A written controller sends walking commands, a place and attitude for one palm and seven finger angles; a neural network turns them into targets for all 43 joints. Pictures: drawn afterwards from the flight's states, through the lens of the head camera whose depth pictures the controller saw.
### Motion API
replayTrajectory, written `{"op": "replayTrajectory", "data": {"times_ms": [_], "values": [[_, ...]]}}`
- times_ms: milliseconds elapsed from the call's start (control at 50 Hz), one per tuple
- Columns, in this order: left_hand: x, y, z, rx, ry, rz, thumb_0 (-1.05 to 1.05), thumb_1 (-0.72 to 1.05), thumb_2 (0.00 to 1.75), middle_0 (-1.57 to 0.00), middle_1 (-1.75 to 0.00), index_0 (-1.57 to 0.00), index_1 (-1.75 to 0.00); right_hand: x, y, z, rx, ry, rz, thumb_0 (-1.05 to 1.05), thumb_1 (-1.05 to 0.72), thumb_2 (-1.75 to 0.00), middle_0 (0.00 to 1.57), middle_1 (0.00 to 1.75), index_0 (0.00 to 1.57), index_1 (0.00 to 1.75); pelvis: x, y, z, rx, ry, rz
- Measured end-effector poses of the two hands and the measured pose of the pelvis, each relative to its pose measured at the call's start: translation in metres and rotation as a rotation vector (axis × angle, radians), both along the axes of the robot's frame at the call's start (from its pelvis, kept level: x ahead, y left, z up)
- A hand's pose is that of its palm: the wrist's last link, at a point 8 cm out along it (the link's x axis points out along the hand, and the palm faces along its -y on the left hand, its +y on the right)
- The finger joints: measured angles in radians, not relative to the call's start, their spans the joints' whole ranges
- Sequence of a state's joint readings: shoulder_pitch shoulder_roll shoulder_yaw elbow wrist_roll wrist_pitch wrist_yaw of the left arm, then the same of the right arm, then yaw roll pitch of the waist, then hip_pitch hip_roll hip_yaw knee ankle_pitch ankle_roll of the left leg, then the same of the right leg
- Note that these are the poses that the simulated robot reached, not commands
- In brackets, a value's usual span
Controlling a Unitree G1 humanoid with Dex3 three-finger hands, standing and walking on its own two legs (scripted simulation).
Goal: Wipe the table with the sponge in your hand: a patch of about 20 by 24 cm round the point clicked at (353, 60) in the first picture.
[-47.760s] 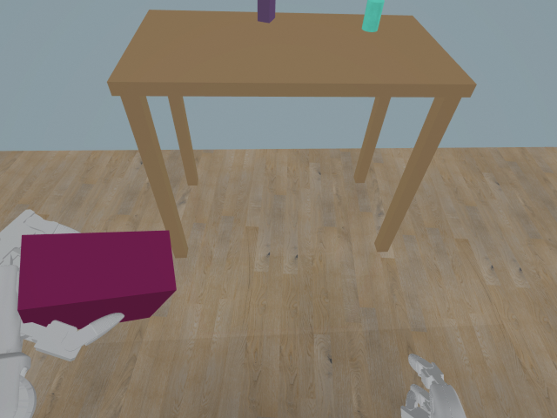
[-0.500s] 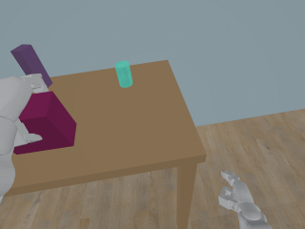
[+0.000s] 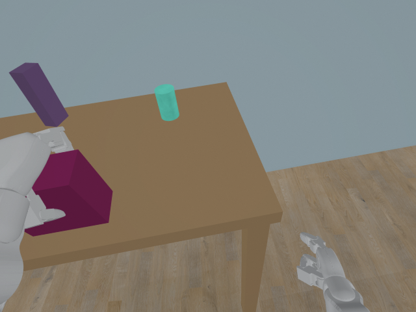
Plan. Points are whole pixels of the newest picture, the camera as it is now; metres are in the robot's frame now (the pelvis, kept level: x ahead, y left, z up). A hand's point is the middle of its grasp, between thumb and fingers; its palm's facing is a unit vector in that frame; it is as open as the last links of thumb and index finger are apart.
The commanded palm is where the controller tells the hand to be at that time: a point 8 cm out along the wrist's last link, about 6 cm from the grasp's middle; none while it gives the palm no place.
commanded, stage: bring the sponge back beside the body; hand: left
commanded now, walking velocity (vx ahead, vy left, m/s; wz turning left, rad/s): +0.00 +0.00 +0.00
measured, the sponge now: (61, 202) +0.22 +0.30 +0.14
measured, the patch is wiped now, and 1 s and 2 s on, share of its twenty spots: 1.00 1.00 1.00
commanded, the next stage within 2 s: step back with the hand held close in 0.60 s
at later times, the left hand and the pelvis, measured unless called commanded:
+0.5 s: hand (61, 198) +0.20 +0.26 +0.19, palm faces +0.15 -0.14 -0.98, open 10.5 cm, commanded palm +0.14 +0.28 +0.28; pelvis +0.00 +0.00 +0.00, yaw +0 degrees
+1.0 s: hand (99, 189) +0.21 +0.20 +0.21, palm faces +0.27 -0.85 -0.44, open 10.5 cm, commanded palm +0.15 +0.27 +0.26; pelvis +0.00 -0.01 -0.01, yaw +1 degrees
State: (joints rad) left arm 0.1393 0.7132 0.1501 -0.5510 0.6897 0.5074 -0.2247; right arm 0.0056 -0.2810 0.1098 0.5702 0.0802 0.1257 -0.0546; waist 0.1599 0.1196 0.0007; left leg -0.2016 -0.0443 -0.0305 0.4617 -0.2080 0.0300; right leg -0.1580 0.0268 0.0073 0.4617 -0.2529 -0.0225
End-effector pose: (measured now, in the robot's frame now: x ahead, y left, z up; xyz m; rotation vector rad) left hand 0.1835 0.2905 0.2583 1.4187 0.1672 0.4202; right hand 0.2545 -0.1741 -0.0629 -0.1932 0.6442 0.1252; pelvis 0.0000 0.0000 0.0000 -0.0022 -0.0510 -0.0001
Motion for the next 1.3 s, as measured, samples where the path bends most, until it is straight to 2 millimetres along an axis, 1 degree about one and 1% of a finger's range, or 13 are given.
{"op": "replayTrajectory", "data": {"times_ms": [80,160,280,380,480,580,700,760,840,920,1020,1140,1300], "values": [[-0.006,-0.019,-0.018,-0.014,0.065,-0.085,-0.01,-0.56,1.04,-0.69,-1.3,-0.72,-1.33,0.002,-0.001,0.002,-0.026,-0.013,0.005,0.01,-0.9,-0.9,0.21,0.3,0.2,0.3,0.001,0.001,-0.001,0.0,-0.005,0.0],[-0.012,-0.027,-0.011,0.065,0.031,-0.139,-0.01,-0.56,1.04,-0.7,-1.29,-0.72,-1.32,0.004,0.0,0.003,-0.042,-0.011,0.017,0.01,-0.9,-0.9,0.2,0.3,0.2,0.3,0.001,0.0,-0.001,-0.002,-0.017,0.0],[-0.015,-0.009,0.017,0.106,-0.092,-0.039,-0.01,-0.56,1.04,-0.7,-1.29,-0.72,-1.32,0.005,0.002,0.003,-0.01,0.002,0.017,0.01,-0.9,-0.9,0.2,0.3,0.2,0.3,0.002,-0.001,0.0,-0.004,-0.022,-0.005],[-0.014,0.0,0.005,0.013,-0.06,0.025,-0.01,-0.56,1.04,-0.69,-1.3,-0.72,-1.33,0.005,0.001,0.006,0.003,-0.015,0.006,0.01,-0.9,-0.9,0.2,0.3,0.2,0.3,0.001,-0.002,0.0,-0.001,-0.014,-0.003],[-0.015,-0.021,-0.018,-0.04,0.019,-0.06,-0.01,-0.56,1.04,-0.69,-1.3,-0.72,-1.33,0.004,-0.004,0.01,-0.026,-0.04,0.002,0.01,-0.9,-0.9,0.21,0.3,0.2,0.3,-0.001,-0.002,-0.001,0.001,-0.019,-0.002],[-0.018,-0.035,-0.006,0.063,-0.013,-0.138,-0.01,-0.56,1.04,-0.7,-1.29,-0.72,-1.32,0.002,-0.006,0.009,-0.044,-0.032,0.008,0.01,-0.9,-0.9,0.2,0.3,0.2,0.3,-0.002,-0.004,-0.001,0.0,-0.032,-0.006],[-0.017,-0.018,0.022,0.11,-0.117,-0.039,-0.01,-0.56,1.04,-0.7,-1.29,-0.72,-1.32,-0.002,-0.008,0.005,-0.007,-0.005,0.002,0.01,-0.9,-0.9,0.2,0.3,0.2,0.3,-0.003,-0.007,0.0,0.0,-0.031,-0.01],[-0.012,-0.006,0.014,-0.073,-0.141,-0.027,-0.01,-0.56,1.04,-0.69,-1.3,-0.72,-1.32,-0.005,-0.009,0.004,0.018,-0.011,-0.008,0.01,-0.9,-0.9,0.2,0.3,0.2,0.3,-0.005,-0.008,0.0,-0.004,-0.024,0.004],[0.002,-0.007,-0.031,-0.612,-0.287,-0.188,-0.01,-0.56,1.04,-0.69,-1.3,-0.72,-1.33,-0.025,-0.017,0.004,0.03,-0.031,-0.044,0.01,-0.9,-0.9,0.2,0.3,0.2,0.3,-0.004,-0.01,-0.002,-0.022,0.024,0.024],[0.002,-0.035,-0.056,-0.834,-0.377,-0.362,-0.01,-0.56,1.04,-0.69,-1.3,-0.72,-1.33,-0.061,-0.039,-0.004,-0.067,0.062,-0.125,0.01,-0.9,-0.9,0.21,0.3,0.2,0.3,0.0,-0.012,-0.005,-0.015,0.051,0.017],[-0.012,-0.049,-0.024,-0.757,-0.489,-0.545,-0.01,-0.57,1.04,-0.7,-1.3,-0.73,-1.33,-0.105,-0.069,-0.02,-0.173,0.203,-0.212,0.01,-0.9,-0.9,0.21,0.3,0.2,0.3,-0.003,-0.008,-0.008,-0.015,0.079,0.021],[-0.024,-0.029,0.021,-0.539,-0.646,-0.573,-0.01,-0.58,1.05,-0.7,-1.3,-0.73,-1.33,-0.14,-0.081,-0.041,-0.16,0.285,-0.285,0.01,-0.91,-0.9,0.2,0.3,0.2,0.3,-0.016,-0.004,-0.01,-0.026,0.082,0.017],[-0.04,-0.002,-0.02,-0.687,-0.627,-0.48,-0.01,-0.58,1.05,-0.7,-1.31,-0.73,-1.34,-0.161,-0.072,-0.04,-0.128,0.194,-0.345,0.01,-0.91,-0.9,0.2,0.3,0.2,0.3,-0.037,0.009,-0.019,-0.053,0.065,0.026]]}}
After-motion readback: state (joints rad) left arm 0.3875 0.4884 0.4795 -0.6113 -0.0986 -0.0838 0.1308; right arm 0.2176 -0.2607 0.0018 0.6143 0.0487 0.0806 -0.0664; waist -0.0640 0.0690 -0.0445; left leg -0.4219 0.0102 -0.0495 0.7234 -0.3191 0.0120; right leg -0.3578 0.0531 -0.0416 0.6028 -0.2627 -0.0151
